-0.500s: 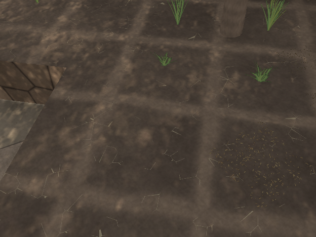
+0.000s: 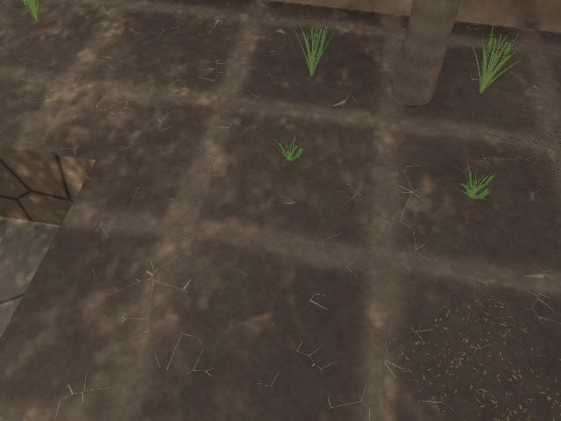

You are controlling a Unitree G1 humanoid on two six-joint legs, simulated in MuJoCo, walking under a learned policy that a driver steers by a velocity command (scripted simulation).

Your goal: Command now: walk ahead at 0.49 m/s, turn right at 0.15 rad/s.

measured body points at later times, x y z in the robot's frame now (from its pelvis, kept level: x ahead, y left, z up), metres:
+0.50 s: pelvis +0.31 -0.05 +0.00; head +0.34 -0.06 +0.45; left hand +0.44 +0.22 -0.11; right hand +0.45 -0.34 -0.08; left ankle +0.50 +0.10 -0.69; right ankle +0.26 -0.12 -0.75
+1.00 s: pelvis +0.57 -0.08 +0.00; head +0.60 -0.10 +0.45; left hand +0.88 +0.02 -0.09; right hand +0.44 -0.34 -0.12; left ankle +0.57 +0.05 -0.75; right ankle +0.61 -0.29 -0.68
